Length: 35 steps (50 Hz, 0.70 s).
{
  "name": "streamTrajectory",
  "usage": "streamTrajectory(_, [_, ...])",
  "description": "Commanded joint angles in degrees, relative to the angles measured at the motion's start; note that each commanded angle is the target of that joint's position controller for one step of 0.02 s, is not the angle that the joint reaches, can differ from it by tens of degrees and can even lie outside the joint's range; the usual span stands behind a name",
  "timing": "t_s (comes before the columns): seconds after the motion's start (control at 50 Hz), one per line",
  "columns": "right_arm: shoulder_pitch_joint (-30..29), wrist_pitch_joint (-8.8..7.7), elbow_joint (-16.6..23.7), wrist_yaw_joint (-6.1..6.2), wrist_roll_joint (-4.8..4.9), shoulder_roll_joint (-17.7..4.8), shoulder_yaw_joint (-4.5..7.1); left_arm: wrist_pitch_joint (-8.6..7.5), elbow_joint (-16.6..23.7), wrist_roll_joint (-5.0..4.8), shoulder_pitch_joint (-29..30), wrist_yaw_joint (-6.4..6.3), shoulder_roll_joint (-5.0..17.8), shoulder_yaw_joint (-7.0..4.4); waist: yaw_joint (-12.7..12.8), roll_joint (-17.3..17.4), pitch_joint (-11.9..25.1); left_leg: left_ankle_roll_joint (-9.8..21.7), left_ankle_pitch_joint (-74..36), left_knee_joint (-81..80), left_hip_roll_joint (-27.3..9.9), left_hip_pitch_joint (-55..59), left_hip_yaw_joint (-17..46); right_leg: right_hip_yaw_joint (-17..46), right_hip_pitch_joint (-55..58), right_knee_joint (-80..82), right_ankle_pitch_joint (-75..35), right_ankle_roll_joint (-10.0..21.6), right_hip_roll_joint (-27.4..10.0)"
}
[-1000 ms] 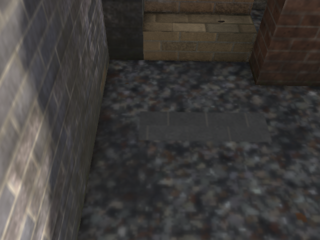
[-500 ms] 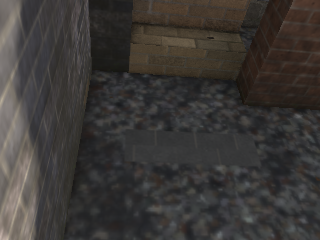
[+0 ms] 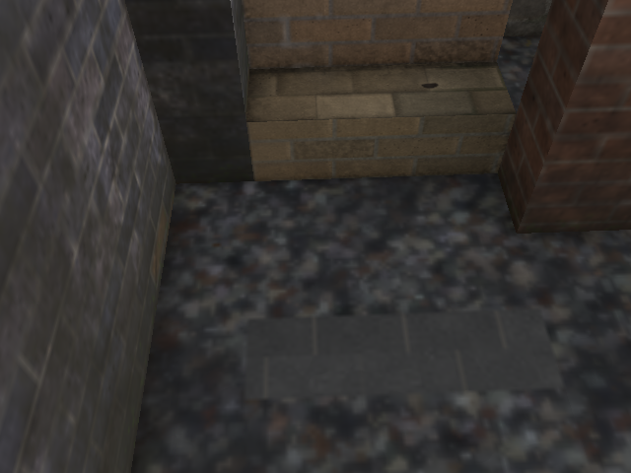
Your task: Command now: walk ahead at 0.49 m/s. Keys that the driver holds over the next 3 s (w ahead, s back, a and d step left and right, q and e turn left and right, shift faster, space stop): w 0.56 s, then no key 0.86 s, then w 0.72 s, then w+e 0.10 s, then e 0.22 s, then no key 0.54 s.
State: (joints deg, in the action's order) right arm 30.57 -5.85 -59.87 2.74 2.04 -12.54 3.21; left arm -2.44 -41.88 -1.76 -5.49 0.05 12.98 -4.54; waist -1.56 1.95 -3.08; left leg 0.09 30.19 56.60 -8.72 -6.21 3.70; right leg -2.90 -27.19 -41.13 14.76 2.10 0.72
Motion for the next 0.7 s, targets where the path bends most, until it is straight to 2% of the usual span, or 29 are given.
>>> streamTrajectory(0.02, [0.61,-3.24,5.03,-0.84,1.36,-4.77,1.1,-1.36,-5.69,0.48,-21.99,0.4,5.41,-1.55,6.91,-20.43,9.22,3.04,-4.18,35.54,4.16,-43.34,3.09,36.73,38.53,25.48,-0.51,13.37,-17.53])
streamTrajectory(0.04, [-3.91,-2.93,6.24,-1.11,1.06,-3.15,0.74,-2.41,-3.48,0.48,-16.1,1.14,3.28,-0.74,4.32,-8.08,8.11,3.77,-9.12,31.95,2.11,-37.47,2.99,30.22,28.62,24.97,-4.36,9.77,-17.53])
streamTrajectory(0.06, [-5.13,-1.99,6.49,-1.1,-0.31,-4.2,1.2,-3.37,-3.82,0.53,-10.86,1.65,3.33,-0.56,1.95,-1.76,6.3,3.42,-12.96,24.64,-0.5,-32.26,3.19,24.18,21.21,26.88,-8.99,8.63,-15.08])
streamTrajectory(0.08, [-5.29,-1.22,6.96,-1.48,-1.01,-3.04,1.17,-3.79,-5.32,0.94,-10.33,1.72,4.38,-0.69,0.17,-3.03,4.58,3.01,-14.45,20.77,-1.36,-28.56,2.56,20.88,17.0,28.73,-7.84,8.01,-13.63])
streamTrajectory(0.12, [-5.72,-0.16,7.28,-1.76,-1.1,-3.54,1.47,-4.73,-7.81,0.82,-11.54,1.21,3.69,-0.39,-0.78,-6.26,1.63,2.34,-16.21,16.5,-0.69,-27.68,1.07,16.15,15.25,31.22,-13.27,8.92,-11.47])
streamTrajectory(0.16, [-10.41,0.01,9.18,-1.96,-1.68,-5.26,1.66,-5.23,-9.78,0.52,-14.46,0.45,4.3,-0.31,-0.38,-5.51,-1.02,1.44,-20.17,11.37,0.02,-31.25,-0.09,13.1,16.64,32.49,-19.11,9.48,-10.53])
streamTrajectory(0.2, [-17.04,-0.18,11.62,-2.17,-2.08,-5.8,1.31,-5.19,-10.64,0.55,-16.51,-0.17,5.68,-0.33,0.78,-4.09,-3.05,0.33,-24.9,2.71,0.86,-34.36,-0.91,11.83,18.25,33.9,-20.98,9.73,-10.36])
streamTrajectory(0.26, [-26.33,-0.73,13.94,-3.01,-1.8,-4.67,-0.17,-4.98,-11.06,0.5,-18.24,-0.67,7.03,-0.15,3.31,-4.34,-5.76,-0.3,-32.69,-13.75,3.45,-30.95,-4.27,8.51,17.96,36.33,-18.93,9.32,-8.32])
streamTrajectory(0.3, [-31.79,-0.99,15.11,-3.77,-1.41,-4.27,-1.16,-4.91,-12.14,0.27,-21.11,-0.73,8.09,-0.23,5.46,-4.08,-7.65,-0.43,-34.65,-20.36,5.0,-28.57,-6.53,8.22,19.53,38.39,-17.44,9.92,-8.86])
streamTrajectory(0.34, [-34.61,-1.25,16.25,-4.36,-1.02,-5.17,-1.53,-4.5,-13.34,0.16,-23.24,-0.52,8.51,-0.29,6.15,-3.7,-8.8,0.32,-33.25,-25.04,5.7,-28.86,-6.87,8.23,25.27,38.17,-21.13,9.99,-10.42])
streamTrajectory(0.36, [-34.56,-1.4,16.48,-4.54,-0.92,-6.18,-1.42,-4.19,-13.66,0.22,-23.39,-0.43,8.57,-0.29,5.65,-3.78,-8.19,1.05,-32.2,-27.1,6.06,-28.39,-6.67,8.04,28.89,36.96,-25.03,9.54,-11.07])
streamTrajectory(0.4, [-30.57,-1.39,15.91,-4.32,-0.92,-9.22,-0.52,-3.52,-13.51,1.22,-21.72,-0.29,10.03,-0.63,2.81,-5.81,-3.19,3.16,-28.97,-28.57,8.5,-23.66,-7.15,7.1,35.69,30.35,-43.63,8.13,-11.53])
streamTrajectory(0.42, [-25.94,-1.17,14.78,-3.97,-0.94,-11.12,0.25,-2.94,-13.25,1.9,-20.59,-0.29,11.0,-0.88,0.35,-7.64,1.03,4.44,-26.8,-28.06,10.2,-19.29,-7.67,6.72,38.51,24.37,-53.37,7.36,-11.35])
streamTrajectory(0.44, [-18.21,-0.96,12.53,-3.56,-0.98,-13.17,1.3,-2.08,-12.72,2.57,-18.89,-0.26,11.43,-0.89,-3.58,-8.55,6.69,5.76,-27.35,-29.41,11.85,-11.56,-8.76,5.36,39.54,14.38,-58.48,6.06,-9.81])
streamTrajectory(0.46, [-9.67,-0.54,10.25,-3.18,-1.74,-14.92,1.87,-1.63,-11.74,2.91,-17.33,-0.48,11.11,-0.39,-7.53,-6.79,13.46,7.63,-29.72,-28.42,7.61,2.71,-3.98,4.8,31.9,0.28,-49.56,4.22,-7.99])
streamTrajectory(0.48, [-1.8,-0.34,8.74,-3.31,-3.86,-19.64,3.25,-2.23,-12.12,2.29,-26.61,-0.05,4.27,1.4,-4.52,6.88,23.43,17.89,-19.22,-29.02,-7.58,23.81,22.87,5.15,10.78,-23.37,-23.6,0.74,0.0])
streamTrajectory(0.5, [-2.38,-0.74,7.5,-4.15,-4.11,-14.42,1.91,-3.76,-13.47,0.37,-27.08,-0.05,3.54,2.05,-3.75,11.1,25.2,20.12,-12.97,-38.62,-12.51,26.81,39.43,11.27,1.5,-33.35,16.16,0.98,4.5])
streamTrajectory(0.52, [-7.6,-1.13,8.12,-4.35,-2.66,-12.13,1.17,-4.76,-11.99,-1.9,-23.42,-0.15,7.31,1.32,-2.65,9.52,16.05,17.27,-8.99,-40.98,-12.03,20.18,35.38,13.69,-4.79,-38.03,15.37,1.99,0.89])
streamTrajectory(0.54, [-13.26,-1.25,9.74,-4.36,-2.47,-10.79,0.84,-5.27,-10.83,-2.47,-18.33,-0.48,8.84,1.29,-1.76,3.66,9.12,15.14,-14.53,-42.64,-10.15,12.34,27.32,12.13,-5.79,-36.87,11.03,1.92,-1.82])
streamTrajectory(0.56, [-16.92,-1.5,10.15,-4.43,-2.66,-10.4,0.74,-5.35,-10.48,-1.95,-15.31,-0.97,9.1,0.97,-0.42,-0.68,3.84,14.16,-22.58,-44.22,-8.52,4.76,20.53,10.52,-6.07,-33.19,6.74,1.34,-4.17])
streamTrajectory(0.58, [-18.81,-1.95,10.4,-4.4,-3.08,-9.72,0.37,-4.72,-10.91,-0.84,-14.15,-1.55,9.72,0.39,0.74,-1.93,2.14,12.85,-31.97,-45.13,-6.4,0.13,15.19,9.94,-3.11,-30.05,4.36,0.59,-5.99])
streamTrajectory(0.6, [-18.69,-2.22,10.06,-4.63,-3.76,-10.52,0.43,-3.87,-11.29,-0.08,-15.29,-1.64,9.01,0.38,1.66,-0.5,2.19,13.36,-41.79,-45.51,-5.63,-2.22,12.09,9.44,-0.56,-29.71,3.57,-0.69,-5.9])
streamTrajectory(0.64, [-17.3,-2.2,8.54,-4.77,-3.66,-10.23,-0.02,-2.68,-11.53,0.23,-16.88,-1.84,6.61,0.59,3.13,0.42,1.87,13.78,-54.59,-45.58,-4.72,-4.33,6.49,8.22,0.8,-24.4,4.01,-2.64,-6.42])
streamTrajectory(0.7, [-17.22,-1.35,7.86,-3.87,-3.78,-11.91,-0.04,-1.59,-9.11,0.81,-11.26,-2.08,4.55,1.38,3.01,1.68,1.91,12.24,-60.27,-44.71,-2.33,-5.31,0.2,6.0,0.3,-10.34,-3.94,-5.05,-6.7])
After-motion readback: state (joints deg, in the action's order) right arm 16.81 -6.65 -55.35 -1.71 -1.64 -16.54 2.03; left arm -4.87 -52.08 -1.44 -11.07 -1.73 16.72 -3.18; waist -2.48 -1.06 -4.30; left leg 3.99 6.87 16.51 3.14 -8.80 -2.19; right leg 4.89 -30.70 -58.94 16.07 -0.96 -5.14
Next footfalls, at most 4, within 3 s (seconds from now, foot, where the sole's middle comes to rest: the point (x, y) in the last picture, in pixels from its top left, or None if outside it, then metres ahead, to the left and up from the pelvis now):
0.46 left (311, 464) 0.48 0.04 -0.75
0.90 right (426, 378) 0.65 -0.22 -0.75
1.18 left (327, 418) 0.57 0.00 -0.75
2.10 left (331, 275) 0.94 -0.02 -0.75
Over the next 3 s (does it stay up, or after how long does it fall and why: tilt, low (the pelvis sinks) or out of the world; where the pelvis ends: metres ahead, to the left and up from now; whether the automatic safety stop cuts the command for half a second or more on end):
stays up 0.98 -0.13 0.03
